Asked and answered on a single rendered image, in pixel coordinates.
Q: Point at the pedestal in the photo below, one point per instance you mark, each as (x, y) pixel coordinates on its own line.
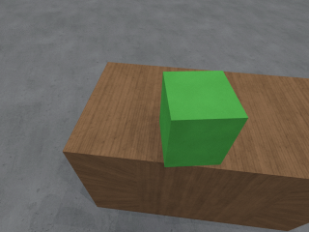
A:
(116, 151)

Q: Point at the carton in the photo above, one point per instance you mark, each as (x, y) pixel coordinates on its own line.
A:
(200, 118)

